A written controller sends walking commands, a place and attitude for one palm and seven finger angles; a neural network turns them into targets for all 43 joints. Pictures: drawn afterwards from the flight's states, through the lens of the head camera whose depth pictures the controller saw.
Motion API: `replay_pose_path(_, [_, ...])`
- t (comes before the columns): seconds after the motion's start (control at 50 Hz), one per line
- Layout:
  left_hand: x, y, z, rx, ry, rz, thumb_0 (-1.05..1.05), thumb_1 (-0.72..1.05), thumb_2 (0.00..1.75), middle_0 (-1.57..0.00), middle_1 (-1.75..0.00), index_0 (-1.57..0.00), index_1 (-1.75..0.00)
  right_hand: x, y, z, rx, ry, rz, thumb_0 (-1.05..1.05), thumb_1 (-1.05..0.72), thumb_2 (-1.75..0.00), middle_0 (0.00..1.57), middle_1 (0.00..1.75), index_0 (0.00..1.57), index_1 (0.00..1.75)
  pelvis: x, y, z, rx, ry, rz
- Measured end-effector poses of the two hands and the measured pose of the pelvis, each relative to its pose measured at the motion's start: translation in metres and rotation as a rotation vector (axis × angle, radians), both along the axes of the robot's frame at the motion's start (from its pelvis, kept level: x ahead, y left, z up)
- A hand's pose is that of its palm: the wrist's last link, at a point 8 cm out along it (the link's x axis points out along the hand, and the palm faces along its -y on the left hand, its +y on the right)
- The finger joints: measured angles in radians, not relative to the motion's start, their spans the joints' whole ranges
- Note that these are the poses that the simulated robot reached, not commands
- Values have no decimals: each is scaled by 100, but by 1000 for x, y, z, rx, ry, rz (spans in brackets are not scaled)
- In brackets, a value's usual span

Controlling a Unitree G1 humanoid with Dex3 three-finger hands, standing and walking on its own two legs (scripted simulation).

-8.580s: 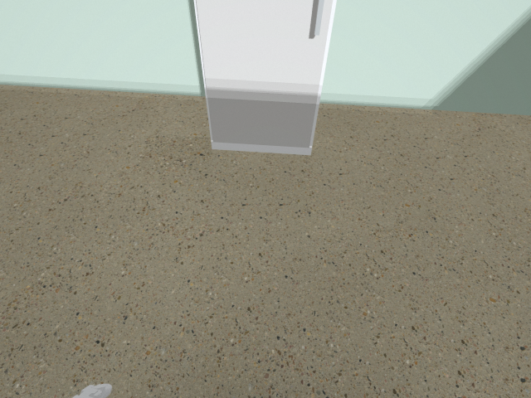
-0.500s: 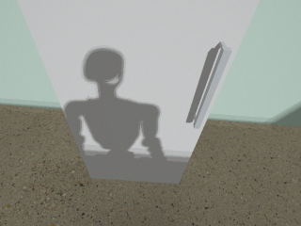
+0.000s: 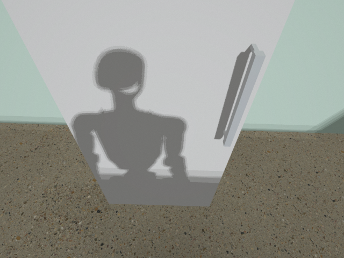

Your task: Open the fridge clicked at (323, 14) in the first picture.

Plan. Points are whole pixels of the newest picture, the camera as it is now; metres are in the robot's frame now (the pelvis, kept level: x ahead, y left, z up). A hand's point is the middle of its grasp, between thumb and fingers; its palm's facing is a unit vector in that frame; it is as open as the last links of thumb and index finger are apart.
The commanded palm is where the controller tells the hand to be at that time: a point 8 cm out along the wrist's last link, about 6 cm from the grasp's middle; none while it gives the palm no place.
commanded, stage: come to a stop and stand still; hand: right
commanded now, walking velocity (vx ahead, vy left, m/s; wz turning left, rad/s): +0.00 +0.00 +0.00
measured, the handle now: (238, 103) +0.48 -0.14 +0.11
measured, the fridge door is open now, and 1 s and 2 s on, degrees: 0 0 0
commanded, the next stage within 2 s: look again from close up in 0.08 s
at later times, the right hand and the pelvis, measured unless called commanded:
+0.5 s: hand out of the picture +0.02 -0.18 -0.17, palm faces +0.01 +0.97 -0.22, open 7.3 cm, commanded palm none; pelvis +0.01 +0.00 +0.00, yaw +0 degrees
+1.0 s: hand out of the picture +0.02 -0.18 -0.17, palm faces +0.03 +0.98 -0.22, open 7.3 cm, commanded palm none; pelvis +0.01 +0.01 +0.00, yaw -1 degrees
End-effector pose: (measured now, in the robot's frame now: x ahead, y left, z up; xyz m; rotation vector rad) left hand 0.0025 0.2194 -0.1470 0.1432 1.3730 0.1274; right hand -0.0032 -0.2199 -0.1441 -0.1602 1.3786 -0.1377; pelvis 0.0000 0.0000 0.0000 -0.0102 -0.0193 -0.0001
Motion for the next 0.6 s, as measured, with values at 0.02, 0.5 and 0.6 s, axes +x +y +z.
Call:
replay_pose_path(0.02, [3, 1, 0, 3, -4, -1, 0, 91, 90, -20, -29, -20, -30, 0, 0, 0, 1, 2, -1, 1, -91, -90, 20, 30, 20, 30, 1, 0, 0, 0, 0, 0])
replay_pose_path(0.5, [33, 10, 4, 19, -34, -27, 0, 91, 90, -20, -29, -20, -30, 22, -12, 4, -30, -26, -2, 1, -91, -90, 20, 30, 20, 30, 11, 2, 2, 0, 3, -6])
replay_pose_path(0.6, [32, 10, 4, 18, -26, -29, 0, 91, 90, -20, -29, -20, -30, 26, -13, 5, -34, -31, -2, 1, -91, -90, 20, 30, 20, 30, 12, 3, 2, -1, 3, -8])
